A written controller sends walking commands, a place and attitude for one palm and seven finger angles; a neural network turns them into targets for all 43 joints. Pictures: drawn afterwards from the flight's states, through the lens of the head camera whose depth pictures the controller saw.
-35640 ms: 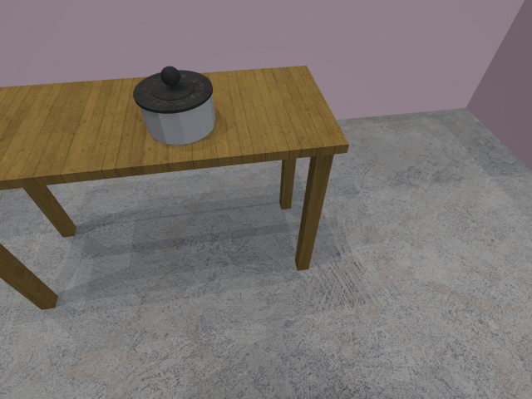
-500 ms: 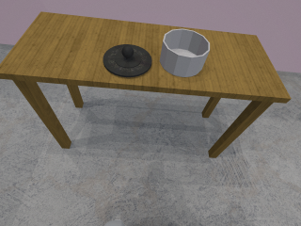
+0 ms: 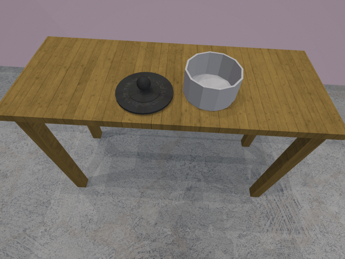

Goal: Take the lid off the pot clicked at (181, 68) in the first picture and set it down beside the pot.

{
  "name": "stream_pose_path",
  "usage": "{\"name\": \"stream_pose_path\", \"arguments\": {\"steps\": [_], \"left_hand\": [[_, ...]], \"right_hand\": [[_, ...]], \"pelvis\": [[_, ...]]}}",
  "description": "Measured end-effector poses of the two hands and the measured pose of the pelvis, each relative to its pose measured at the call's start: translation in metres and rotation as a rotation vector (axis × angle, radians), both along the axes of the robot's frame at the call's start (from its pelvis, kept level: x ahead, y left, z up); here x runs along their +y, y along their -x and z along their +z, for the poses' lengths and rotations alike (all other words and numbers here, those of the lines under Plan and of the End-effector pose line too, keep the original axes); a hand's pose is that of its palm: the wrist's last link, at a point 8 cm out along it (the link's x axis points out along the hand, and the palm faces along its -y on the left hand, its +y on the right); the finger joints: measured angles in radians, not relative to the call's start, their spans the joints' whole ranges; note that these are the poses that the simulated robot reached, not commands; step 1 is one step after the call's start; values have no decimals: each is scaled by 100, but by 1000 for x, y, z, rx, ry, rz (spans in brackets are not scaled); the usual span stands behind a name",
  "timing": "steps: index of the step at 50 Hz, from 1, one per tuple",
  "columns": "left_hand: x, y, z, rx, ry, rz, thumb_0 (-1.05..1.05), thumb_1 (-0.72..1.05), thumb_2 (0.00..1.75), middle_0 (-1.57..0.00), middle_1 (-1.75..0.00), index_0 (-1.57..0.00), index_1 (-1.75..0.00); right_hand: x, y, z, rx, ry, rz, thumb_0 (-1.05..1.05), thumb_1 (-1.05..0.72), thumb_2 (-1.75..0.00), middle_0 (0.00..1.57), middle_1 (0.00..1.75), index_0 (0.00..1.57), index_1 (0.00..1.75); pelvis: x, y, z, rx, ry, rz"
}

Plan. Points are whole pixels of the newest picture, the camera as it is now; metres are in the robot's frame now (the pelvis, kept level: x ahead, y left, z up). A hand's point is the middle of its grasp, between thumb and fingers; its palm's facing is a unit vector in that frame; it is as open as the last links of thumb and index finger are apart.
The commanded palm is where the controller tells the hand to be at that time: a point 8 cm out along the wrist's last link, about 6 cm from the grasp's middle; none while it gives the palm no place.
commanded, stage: stop stepping back and stand still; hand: left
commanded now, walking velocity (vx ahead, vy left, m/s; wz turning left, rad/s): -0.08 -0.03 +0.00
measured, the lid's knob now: (143, 83) +0.63 +0.12 -0.01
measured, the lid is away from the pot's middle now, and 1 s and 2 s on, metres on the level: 0.23 0.23 0.23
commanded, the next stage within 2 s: let the arm hang, fingers relaxed in 0.12 s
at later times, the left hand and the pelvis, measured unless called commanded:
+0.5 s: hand out of the picture +0.05 +0.18 -0.18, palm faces +0.01 -0.98 -0.19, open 7.3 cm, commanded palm none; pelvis +0.00 +0.00 +0.00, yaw -1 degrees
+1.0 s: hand out of the picture -0.03 +0.17 -0.18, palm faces +0.01 -0.98 -0.18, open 7.3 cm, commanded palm none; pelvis -0.04 +0.01 +0.00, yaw -1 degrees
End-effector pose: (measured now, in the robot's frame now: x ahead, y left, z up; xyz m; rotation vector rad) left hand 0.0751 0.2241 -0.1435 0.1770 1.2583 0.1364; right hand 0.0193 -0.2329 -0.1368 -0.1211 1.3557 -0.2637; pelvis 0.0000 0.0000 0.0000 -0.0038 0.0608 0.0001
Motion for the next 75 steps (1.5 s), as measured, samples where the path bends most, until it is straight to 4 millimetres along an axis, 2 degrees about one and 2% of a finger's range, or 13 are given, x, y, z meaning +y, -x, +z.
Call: {"name": "stream_pose_path", "arguments": {"steps": [4, 7, 11, 15, 23, 40, 49, 61, 75], "left_hand": [[8, -7, -9, -3, -12, -4, 0, 91, 90, -20, -30, -20, -30], [11, -7, -7, 2, -19, -1, 0, 91, 90, -20, -30, -20, -30], [12, -6, -1, -1, -25, 7, 0, 91, 90, -20, -30, -20, -30], [9, 0, -4, 2, -24, 3, 0, 90, 90, -19, -30, -19, -30], [-1, 23, -8, 45, 16, 10, 0, 91, 90, -20, -30, -20, -30], [6, 71, -4, 81, 11, 27, 0, 93, 90, -20, -30, -19, -30], [1, 106, -5, 149, 22, 37, 0, 93, 90, -19, -30, -19, -30], [-16, 137, -8, 212, 64, 51, 1, 92, 90, -19, -30, -19, -30], [-17, 141, -8, 209, 65, 59, 1, 92, 90, -19, -30, -19, -30]], "right_hand": [[-2, -15, -5, -24, 19, 13, 1, -92, -90, 20, 30, 20, 29], [0, -20, -2, -37, 20, 13, 0, -91, -90, 20, 30, 19, 29], [3, -16, 0, -35, 8, 16, 0, -91, -90, 20, 30, 20, 29], [0, -9, -5, -13, 1, 12, 0, -92, -90, 20, 30, 20, 30], [4, 14, 0, 14, 3, -8, 0, -92, -90, 20, 30, 20, 30], [36, 84, -3, 93, -67, -39, 0, -91, -90, 20, 30, 20, 29], [45, 104, -3, 120, -88, -48, 0, -91, -90, 20, 30, 20, 29], [42, 107, -2, 115, -75, -42, 0, -91, -90, 20, 30, 19, 29], [43, 102, -3, 102, -77, -30, 0, -91, -90, 19, 30, 19, 29]], "pelvis": [[1, -1, -8, 18, 8, -3], [1, 1, -6, 6, 6, -6], [-1, -3, -2, -7, 12, -3], [-3, -5, -6, -3, 11, -9], [0, 0, -3, -32, 13, -11], [4, 27, 1, -80, 14, -15], [6, 37, 3, -81, 11, -17], [6, 45, 3, -83, 10, -17], [6, 49, 3, -84, 10, -12]]}}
